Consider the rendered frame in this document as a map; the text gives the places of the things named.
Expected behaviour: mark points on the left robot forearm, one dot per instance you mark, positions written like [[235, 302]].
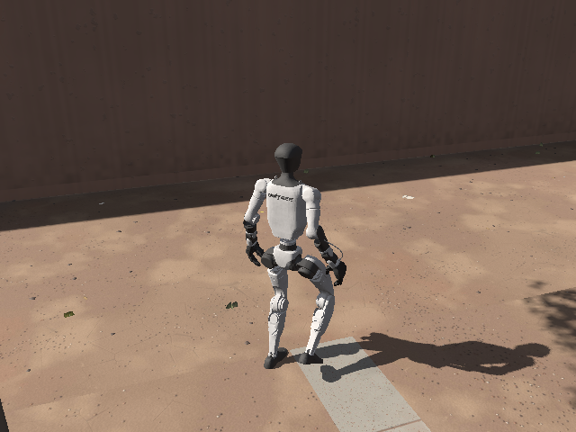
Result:
[[251, 233]]

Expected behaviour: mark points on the robot left hand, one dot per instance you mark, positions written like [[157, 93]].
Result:
[[259, 251]]

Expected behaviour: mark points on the robot right hand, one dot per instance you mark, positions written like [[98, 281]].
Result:
[[339, 272]]

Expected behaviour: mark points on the robot left upper arm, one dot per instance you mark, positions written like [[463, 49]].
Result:
[[256, 201]]

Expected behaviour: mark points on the left robot foot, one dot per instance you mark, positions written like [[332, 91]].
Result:
[[271, 362]]

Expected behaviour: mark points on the robot foot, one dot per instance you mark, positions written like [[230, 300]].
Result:
[[271, 362], [307, 359]]

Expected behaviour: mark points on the robot right upper arm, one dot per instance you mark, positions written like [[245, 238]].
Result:
[[312, 197]]

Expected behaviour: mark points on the right robot foot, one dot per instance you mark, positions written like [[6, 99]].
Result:
[[307, 359]]

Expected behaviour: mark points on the right robot forearm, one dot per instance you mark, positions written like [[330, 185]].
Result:
[[324, 248]]

